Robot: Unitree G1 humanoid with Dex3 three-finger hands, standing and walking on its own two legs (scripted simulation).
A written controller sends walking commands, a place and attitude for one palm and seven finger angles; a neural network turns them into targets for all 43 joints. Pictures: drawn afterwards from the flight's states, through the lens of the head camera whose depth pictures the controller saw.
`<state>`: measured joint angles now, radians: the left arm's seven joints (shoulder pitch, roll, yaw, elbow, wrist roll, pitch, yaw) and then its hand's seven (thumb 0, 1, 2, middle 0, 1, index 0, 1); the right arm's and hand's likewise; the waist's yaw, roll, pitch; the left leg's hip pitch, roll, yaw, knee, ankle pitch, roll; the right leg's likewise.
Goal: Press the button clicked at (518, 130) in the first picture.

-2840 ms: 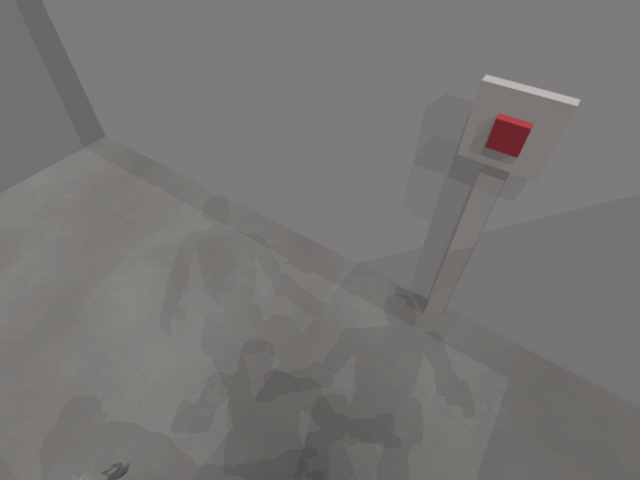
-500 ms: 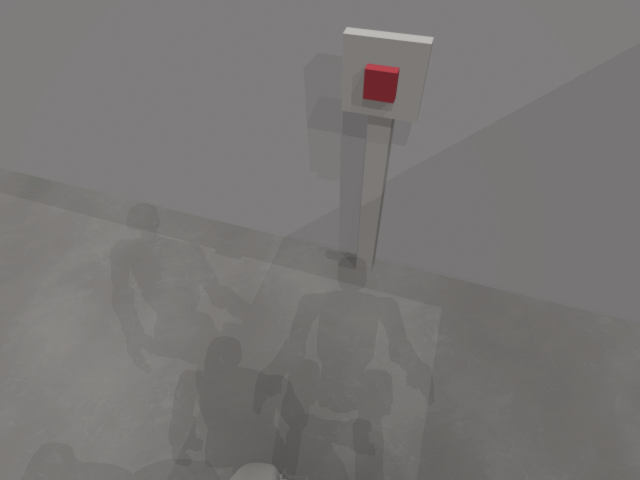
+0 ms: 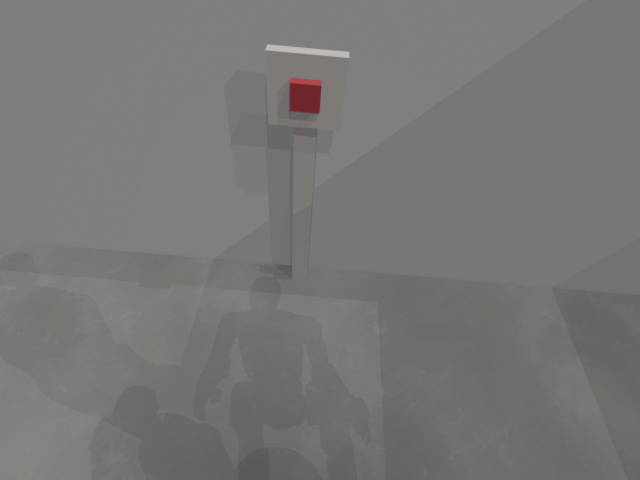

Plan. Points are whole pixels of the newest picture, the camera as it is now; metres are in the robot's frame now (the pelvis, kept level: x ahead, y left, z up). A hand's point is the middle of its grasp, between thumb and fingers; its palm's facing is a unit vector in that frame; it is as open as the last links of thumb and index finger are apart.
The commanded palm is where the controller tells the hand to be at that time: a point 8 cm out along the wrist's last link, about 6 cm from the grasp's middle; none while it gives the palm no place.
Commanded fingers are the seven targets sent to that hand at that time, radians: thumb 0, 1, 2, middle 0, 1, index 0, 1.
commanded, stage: take the last steps up to it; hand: left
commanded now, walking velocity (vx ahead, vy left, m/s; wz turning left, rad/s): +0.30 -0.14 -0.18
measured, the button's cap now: (305, 95) +0.89 +0.06 +0.02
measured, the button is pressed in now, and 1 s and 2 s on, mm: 0 0 0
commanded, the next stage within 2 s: come to a stop and stand still in 0.94 s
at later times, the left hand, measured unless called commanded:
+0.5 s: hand out of the picture +0.09 +0.12 -0.18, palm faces -0.03 -0.98 -0.20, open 7.2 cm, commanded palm none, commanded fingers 0.00 0.90 0.90 -0.20 -0.30 -0.20 -0.30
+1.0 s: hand (266, 347) +0.36 +0.10 -0.17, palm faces -0.04 -0.98 -0.19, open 7.3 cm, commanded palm none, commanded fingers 0.00 0.90 0.90 -0.20 -0.30 -0.20 -0.30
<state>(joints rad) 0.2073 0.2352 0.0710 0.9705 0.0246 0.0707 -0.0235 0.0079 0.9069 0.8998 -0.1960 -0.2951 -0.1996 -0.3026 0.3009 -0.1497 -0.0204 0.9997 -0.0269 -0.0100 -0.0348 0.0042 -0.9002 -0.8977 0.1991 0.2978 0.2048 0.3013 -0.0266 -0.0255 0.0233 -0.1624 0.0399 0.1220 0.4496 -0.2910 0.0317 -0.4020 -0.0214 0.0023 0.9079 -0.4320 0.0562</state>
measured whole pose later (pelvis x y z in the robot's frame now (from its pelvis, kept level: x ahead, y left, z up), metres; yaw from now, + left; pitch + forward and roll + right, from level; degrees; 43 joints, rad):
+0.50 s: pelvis +0.12 -0.07 -0.01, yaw -3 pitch +1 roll -2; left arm 0.37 0.17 0.04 1.12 0.02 -0.05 0.02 -0.01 0.93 0.90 -0.20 -0.30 -0.20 -0.30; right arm 0.24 -0.19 -0.06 1.05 -0.03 0.01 0.01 0.01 -0.91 -0.90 0.19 0.30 0.20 0.30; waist -0.02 0.02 0.01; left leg -0.56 0.13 0.11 0.88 -0.26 -0.03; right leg 0.02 0.04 -0.09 0.33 -0.36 -0.04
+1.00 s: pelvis +0.31 -0.08 +0.00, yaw -4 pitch -1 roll +1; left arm 0.26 0.18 0.07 1.06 0.03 0.00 -0.02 0.02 0.94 0.90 -0.20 -0.30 -0.20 -0.30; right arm 0.35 -0.14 -0.05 1.10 -0.02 -0.04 -0.02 0.00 -0.92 -0.90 0.20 0.30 0.20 0.30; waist -0.02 -0.02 0.02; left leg -0.08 0.03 0.17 0.39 -0.30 0.00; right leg -0.49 -0.13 -0.07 0.74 -0.22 0.03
